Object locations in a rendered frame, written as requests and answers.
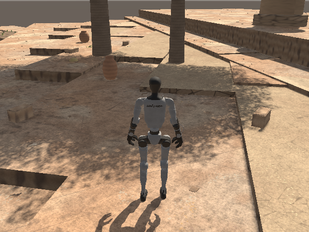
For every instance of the left robot forearm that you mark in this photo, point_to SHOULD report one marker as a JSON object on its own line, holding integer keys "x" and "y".
{"x": 132, "y": 128}

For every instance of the left robot upper arm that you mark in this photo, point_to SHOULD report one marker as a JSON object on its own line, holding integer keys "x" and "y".
{"x": 137, "y": 110}

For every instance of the right robot forearm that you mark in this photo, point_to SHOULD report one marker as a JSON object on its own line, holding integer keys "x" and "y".
{"x": 177, "y": 129}

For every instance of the left robot foot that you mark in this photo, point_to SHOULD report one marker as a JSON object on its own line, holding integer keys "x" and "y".
{"x": 142, "y": 196}

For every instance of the robot left hand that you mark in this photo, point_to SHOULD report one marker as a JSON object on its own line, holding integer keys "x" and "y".
{"x": 129, "y": 138}

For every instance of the left robot shin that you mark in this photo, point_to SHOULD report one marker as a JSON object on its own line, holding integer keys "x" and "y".
{"x": 143, "y": 179}

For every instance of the robot right hand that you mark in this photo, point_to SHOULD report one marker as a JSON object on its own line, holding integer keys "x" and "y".
{"x": 179, "y": 140}

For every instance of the right robot upper arm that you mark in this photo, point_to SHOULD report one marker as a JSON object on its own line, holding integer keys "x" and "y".
{"x": 172, "y": 110}

